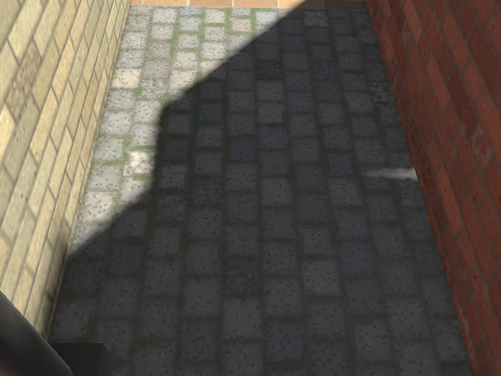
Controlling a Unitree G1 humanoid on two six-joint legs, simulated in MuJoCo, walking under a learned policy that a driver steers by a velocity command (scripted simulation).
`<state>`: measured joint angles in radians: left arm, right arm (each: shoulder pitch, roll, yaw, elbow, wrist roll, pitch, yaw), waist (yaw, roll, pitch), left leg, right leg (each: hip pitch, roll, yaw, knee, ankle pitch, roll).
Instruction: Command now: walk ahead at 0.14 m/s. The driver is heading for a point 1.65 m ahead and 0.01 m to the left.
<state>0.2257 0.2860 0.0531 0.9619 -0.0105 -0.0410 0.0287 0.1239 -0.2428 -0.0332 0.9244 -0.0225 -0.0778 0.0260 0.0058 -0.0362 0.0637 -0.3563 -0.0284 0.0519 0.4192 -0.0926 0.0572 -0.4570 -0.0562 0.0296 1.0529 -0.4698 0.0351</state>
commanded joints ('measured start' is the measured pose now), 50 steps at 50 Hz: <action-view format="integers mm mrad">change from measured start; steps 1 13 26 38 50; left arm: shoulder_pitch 167 -44 -44 -65 -52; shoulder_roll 24 71 66 59 49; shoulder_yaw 7 19 15 13 7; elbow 4 -7 59 90 118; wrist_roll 11 22 16 14 15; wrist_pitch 23 48 42 54 56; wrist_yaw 20 7 12 15 19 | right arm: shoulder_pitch -41 46 46 60 81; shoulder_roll -118 -96 -97 -107 -91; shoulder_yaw -18 -6 -18 -22 -19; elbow -36 27 77 111 137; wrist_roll -21 3 18 17 16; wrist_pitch -11 44 59 67 66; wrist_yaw -10 -31 -40 -52 -57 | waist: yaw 59 -27 1 -1 -1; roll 160 -84 27 36 36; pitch -178 -39 -94 -70 -39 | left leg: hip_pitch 27 100 147 165 146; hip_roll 238 43 73 79 76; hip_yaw -136 -32 -41 -41 -39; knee -134 -25 17 8 -15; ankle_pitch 546 -166 71 39 -47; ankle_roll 187 -31 -31 -39 -43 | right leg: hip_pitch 142 151 293 286 266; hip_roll -33 -53 -10 9 19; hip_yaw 3 69 18 5 0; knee -163 -692 -600 -619 -642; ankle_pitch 89 172 511 454 360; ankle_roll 10 -84 -82 -77 -72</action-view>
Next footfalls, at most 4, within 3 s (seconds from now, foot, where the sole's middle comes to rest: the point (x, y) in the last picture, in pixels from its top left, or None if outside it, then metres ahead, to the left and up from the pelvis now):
0.18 right None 0.13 -0.15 -0.77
2.18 left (195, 350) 0.50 0.15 -0.77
2.80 right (289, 236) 0.85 -0.11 -0.77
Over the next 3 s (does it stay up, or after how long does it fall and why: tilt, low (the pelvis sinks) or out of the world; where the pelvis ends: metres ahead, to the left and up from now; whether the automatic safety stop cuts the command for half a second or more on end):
stays up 0.78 -0.02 0.00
